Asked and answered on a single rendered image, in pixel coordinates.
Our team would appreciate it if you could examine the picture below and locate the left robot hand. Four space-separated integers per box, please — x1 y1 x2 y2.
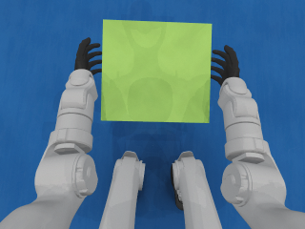
74 37 102 75

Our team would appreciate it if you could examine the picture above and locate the robot right thigh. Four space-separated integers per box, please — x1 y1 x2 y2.
172 156 222 229

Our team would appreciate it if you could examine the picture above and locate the robot left forearm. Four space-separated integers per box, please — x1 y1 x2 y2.
34 69 98 193

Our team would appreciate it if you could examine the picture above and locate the robot right forearm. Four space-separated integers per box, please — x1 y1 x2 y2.
217 77 287 195

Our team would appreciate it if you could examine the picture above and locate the robot thigh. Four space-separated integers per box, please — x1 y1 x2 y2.
172 156 222 229
98 156 146 229

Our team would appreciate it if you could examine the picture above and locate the robot left thigh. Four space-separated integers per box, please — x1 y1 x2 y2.
98 156 146 229

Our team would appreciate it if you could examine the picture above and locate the right robot upper arm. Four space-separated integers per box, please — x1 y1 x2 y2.
220 161 305 229

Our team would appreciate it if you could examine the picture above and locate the carton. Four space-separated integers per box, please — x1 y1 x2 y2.
101 19 213 123

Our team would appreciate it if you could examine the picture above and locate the left robot upper arm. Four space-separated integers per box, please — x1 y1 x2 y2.
0 153 98 229

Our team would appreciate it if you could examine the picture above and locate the right robot hand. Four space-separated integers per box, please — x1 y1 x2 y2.
211 45 240 87

